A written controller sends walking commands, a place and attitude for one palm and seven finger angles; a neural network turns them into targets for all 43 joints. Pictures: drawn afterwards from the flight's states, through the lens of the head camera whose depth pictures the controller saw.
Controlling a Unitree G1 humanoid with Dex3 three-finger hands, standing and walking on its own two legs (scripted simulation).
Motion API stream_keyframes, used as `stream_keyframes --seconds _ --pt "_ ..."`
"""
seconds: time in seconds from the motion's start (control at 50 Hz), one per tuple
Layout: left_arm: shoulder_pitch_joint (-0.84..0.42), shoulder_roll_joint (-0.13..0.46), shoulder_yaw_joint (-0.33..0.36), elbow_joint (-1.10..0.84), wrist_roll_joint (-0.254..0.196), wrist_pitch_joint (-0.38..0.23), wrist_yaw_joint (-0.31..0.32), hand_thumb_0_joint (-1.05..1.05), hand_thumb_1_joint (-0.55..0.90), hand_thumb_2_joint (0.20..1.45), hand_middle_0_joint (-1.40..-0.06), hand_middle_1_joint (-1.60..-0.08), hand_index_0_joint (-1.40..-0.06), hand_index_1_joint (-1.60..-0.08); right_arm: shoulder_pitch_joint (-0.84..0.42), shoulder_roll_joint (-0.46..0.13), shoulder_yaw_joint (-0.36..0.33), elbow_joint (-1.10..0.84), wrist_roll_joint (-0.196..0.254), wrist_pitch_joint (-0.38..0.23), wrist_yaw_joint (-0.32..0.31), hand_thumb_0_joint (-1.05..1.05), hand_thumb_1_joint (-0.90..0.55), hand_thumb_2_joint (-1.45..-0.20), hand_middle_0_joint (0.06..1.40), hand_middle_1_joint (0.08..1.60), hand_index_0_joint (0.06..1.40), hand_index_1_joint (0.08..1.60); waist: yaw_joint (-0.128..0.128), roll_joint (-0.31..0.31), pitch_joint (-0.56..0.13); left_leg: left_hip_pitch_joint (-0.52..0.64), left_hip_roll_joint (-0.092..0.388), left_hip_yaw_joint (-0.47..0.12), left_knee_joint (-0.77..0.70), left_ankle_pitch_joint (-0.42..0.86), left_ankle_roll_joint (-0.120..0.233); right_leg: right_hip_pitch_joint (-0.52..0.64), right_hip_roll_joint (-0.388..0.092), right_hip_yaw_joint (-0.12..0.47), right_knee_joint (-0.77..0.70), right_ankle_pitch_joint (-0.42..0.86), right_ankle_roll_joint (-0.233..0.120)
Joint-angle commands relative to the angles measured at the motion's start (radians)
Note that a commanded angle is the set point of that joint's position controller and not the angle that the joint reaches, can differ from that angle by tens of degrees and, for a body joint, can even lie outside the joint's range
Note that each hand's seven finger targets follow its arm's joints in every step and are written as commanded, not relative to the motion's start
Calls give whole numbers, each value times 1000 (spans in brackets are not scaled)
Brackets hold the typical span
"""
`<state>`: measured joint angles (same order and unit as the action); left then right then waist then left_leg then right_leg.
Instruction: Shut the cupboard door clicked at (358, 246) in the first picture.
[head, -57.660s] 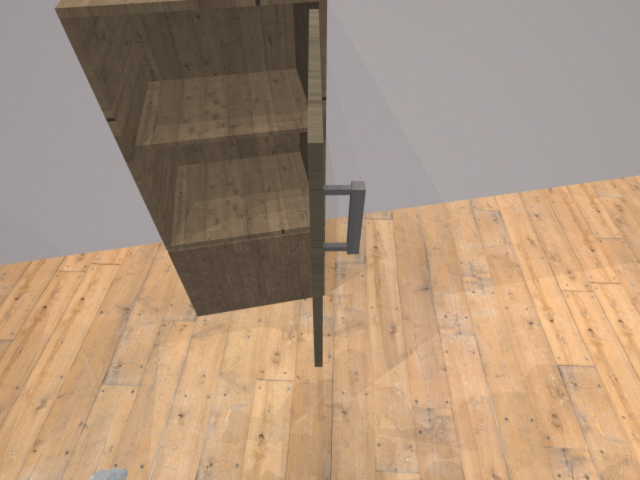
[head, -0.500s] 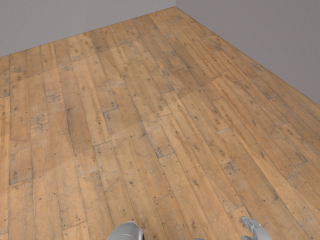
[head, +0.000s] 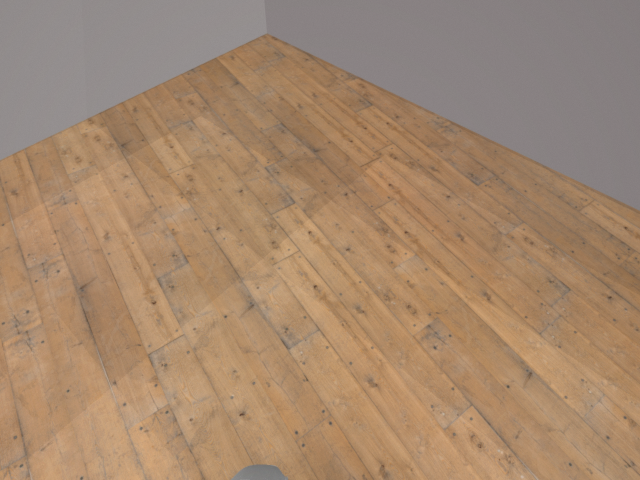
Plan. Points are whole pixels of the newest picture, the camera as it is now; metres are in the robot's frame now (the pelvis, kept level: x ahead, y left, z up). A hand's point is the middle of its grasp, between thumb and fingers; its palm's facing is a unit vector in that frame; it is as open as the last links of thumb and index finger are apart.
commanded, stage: turn to face it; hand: left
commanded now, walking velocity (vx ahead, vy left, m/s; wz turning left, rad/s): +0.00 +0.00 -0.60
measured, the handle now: out of the picture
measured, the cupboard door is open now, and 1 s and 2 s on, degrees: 16 16 16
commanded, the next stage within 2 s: none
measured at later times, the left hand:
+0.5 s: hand (228, 410) +0.22 +0.16 -0.14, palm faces -0.32 -0.91 -0.27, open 7.4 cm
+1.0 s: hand (215, 423) +0.21 +0.18 -0.17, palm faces -0.50 -0.85 -0.18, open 7.4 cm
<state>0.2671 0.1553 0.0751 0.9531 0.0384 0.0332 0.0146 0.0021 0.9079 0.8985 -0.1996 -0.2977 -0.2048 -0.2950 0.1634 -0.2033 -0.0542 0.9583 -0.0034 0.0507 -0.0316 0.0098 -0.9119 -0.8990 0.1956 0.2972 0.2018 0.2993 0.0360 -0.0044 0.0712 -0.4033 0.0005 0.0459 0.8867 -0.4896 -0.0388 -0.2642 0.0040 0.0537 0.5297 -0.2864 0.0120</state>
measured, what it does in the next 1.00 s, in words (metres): steps on the spot, turning right: left foot, then right foot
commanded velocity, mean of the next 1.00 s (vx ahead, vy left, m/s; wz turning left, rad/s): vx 0.00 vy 0.00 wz -0.60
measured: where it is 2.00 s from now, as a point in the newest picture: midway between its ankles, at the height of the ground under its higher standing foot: outside the picture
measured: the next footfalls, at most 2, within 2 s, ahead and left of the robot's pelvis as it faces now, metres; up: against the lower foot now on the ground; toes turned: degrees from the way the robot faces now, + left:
left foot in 0.08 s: +0.06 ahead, +0.12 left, +0.00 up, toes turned -1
right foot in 0.50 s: -0.01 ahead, -0.12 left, +0.00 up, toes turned -22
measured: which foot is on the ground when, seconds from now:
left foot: up 0.00-0.06, down 0.08-0.50, up 0.52-0.82, down 0.84-1.00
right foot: down 0.00-0.08, up 0.10-0.48, down 0.50-0.84, up 0.86-1.00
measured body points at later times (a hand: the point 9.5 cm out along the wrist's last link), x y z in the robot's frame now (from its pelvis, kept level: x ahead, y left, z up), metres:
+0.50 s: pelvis +0.01 +0.00 -0.01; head +0.04 -0.01 +0.44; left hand +0.24 +0.21 -0.12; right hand -0.05 -0.25 -0.15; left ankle +0.02 +0.12 -0.73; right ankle -0.05 -0.11 -0.74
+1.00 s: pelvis +0.04 +0.04 +0.00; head +0.09 +0.05 +0.45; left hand +0.23 +0.22 -0.16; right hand -0.02 -0.22 -0.11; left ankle +0.10 +0.11 -0.73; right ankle -0.07 -0.06 -0.65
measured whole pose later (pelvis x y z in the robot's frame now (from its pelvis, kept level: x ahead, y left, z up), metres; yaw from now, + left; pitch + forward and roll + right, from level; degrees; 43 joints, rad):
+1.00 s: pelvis +0.04 +0.04 +0.00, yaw -35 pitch +0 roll -3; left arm 0.21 0.26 0.10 0.91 0.03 0.09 -0.03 0.01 0.91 0.90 -0.20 -0.30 -0.20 -0.29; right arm 0.19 -0.19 -0.01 0.85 -0.03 0.00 -0.04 0.01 -0.91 -0.90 0.20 0.30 0.20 0.30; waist 0.02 -0.04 0.09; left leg -0.28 0.09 0.13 0.55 -0.28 0.03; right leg -0.48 0.01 -0.01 1.12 -0.46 0.05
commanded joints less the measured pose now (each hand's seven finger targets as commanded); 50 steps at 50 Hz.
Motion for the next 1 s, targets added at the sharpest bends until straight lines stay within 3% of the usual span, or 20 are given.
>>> stream_keyframes --seconds 0.0,0.02,0.06,0.08,0.18,0.36,0.42,0.44,0.46,0.48,0.5,0.52,0.6,0.72,0.78,0.8,0.82,0.84,0.92,0.98 --pt "-41 230 59 -81 -12 0 4 0 900 900 -200 -300 -200 -300 60 -51 -12 -88 0 -42 -5 0 -900 -900 200 300 200 300 -51 -132 -117 117 4 -4 -324 192 -9 47 -192 229 -55 463 -141" --pt "-67 204 55 -90 -18 5 0 0 900 900 -200 -300 -200 -300 110 -69 -15 -74 -2 -49 -5 0 -900 -900 200 300 200 300 -74 -84 -120 239 26 -22 -457 295 -2 -48 -139 192 -11 330 -93" --pt "-48 126 32 -137 -29 13 -16 0 900 900 -200 -300 -200 -300 165 -235 -37 -89 -27 -61 -15 0 -900 -900 200 300 200 300 -78 338 -133 333 426 -405 -615 454 172 -273 43 -28 340 -307 9" --pt "-91 161 36 -138 -17 19 -18 0 900 900 -200 -300 -200 -300 168 -238 -37 -88 -33 -62 -20 0 -900 -900 200 300 200 300 -93 256 -110 272 458 -422 -613 469 222 -274 14 3 511 -334 14" --pt "-118 142 30 -129 -18 33 -46 0 900 900 -200 -300 -200 -300 84 -189 -16 -108 -33 -62 -23 0 -900 -900 200 300 200 300 -43 150 -76 285 331 -117 -535 721 189 -271 -35 -54 565 -184 40" --pt "-209 138 13 -185 -15 27 -52 0 900 900 -200 -300 -200 -300 144 -225 -38 -79 -32 -55 -5 0 -900 -900 200 300 200 300 -81 204 -114 334 364 -3 -475 758 172 -135 -16 -136 249 -148 19" --pt "-136 162 18 -175 -14 16 -45 0 900 900 -200 -300 -200 -300 119 -232 -45 -86 -24 -49 4 0 -900 -900 200 300 200 300 -41 166 -126 266 350 54 -372 686 112 34 -3 -156 8 30 -5" --pt "-72 192 26 -158 -12 9 -41 0 900 900 -200 -300 -200 -300 103 -225 -47 -95 -18 -48 9 0 -900 -900 200 300 200 300 -6 106 -148 190 314 89 -273 590 67 159 -32 -118 -106 141 -25" --pt "-14 282 41 -142 -4 -4 -31 0 900 900 -200 -300 -200 -300 103 -168 -37 -121 -9 -45 16 0 -900 -900 200 300 200 300 19 -124 -181 -3 211 172 -86 294 1 330 -230 102 -173 341 -93" --pt "27 349 48 -128 -11 -8 -21 0 900 900 -200 -300 -200 -300 43 -123 -19 -164 -11 -35 15 0 -900 -900 200 300 200 300 42 -258 -132 -197 84 126 127 -161 -36 306 -397 309 -177 627 -200" --pt "37 360 52 -132 -17 -3 -12 0 900 900 -200 -300 -200 -300 -2 -124 -16 -187 -13 -19 7 0 -900 -900 200 300 200 300 51 -189 -109 -242 89 -4 242 -146 -27 256 -397 299 -169 622 -236" --pt "-14 334 56 -142 -14 -5 2 0 900 900 -200 -300 -200 -300 3 -123 -19 -182 -11 -18 2 0 -900 -900 200 300 200 300 19 -284 -117 -291 97 -39 297 -102 -31 257 -358 323 -176 555 -236" --pt "-122 258 32 -180 -15 -12 -4 0 900 900 -200 -300 -200 -300 43 -129 -21 -137 -14 -17 13 0 -900 -900 200 300 200 300 -44 -167 -97 -160 96 -30 232 82 -53 108 -237 155 -163 464 -188" --pt "-83 279 48 -159 -5 -7 -11 0 900 900 -200 -300 -200 -300 23 -103 -19 -166 -4 -32 9 0 -900 -900 200 300 200 300 -28 -148 -101 -46 42 -7 -67 56 -41 76 -231 252 -124 432 -198" --pt "-132 265 50 -163 -15 5 -14 0 900 900 -200 -300 -200 -300 134 -112 -18 -135 -2 -46 1 0 -900 -900 200 300 200 300 -87 -142 -124 184 17 8 -365 250 -30 -51 -163 250 -44 326 -121" --pt "-121 218 41 -174 -25 12 -18 0 900 900 -200 -300 -200 -300 166 -165 -23 -129 -9 -58 -3 0 -900 -900 200 300 200 300 -93 -10 -143 294 114 -94 -511 272 2 -147 -79 185 47 171 -66" --pt "-74 151 28 -186 -31 17 -27 0 900 900 -200 -300 -200 -300 178 -267 -44 -138 -22 -61 -4 0 -900 -900 200 300 200 300 -85 306 -152 370 371 -361 -583 335 99 -298 57 39 275 -207 -4" --pt "-94 175 28 -194 -21 18 -29 0 900 900 -200 -300 -200 -300 188 -295 -44 -147 -30 -60 -11 0 -900 -900 200 300 200 300 -100 292 -144 306 500 -449 -620 345 191 -315 33 -7 499 -357 13" --pt "-92 168 43 -149 -14 25 -55 0 900 900 -200 -300 -200 -300 34 -200 -16 -175 -29 -64 -19 0 -900 -900 200 300 200 300 -36 177 -70 217 354 -138 -571 507 169 -301 -41 -38 672 -181 39" --pt "-106 147 38 -148 -17 34 -58 0 900 900 -200 -300 -200 -300 88 -189 -18 -145 -28 -62 -17 0 -900 -900 200 300 200 300 -55 175 -104 287 338 -66 -554 568 171 -279 -40 -66 586 -152 48"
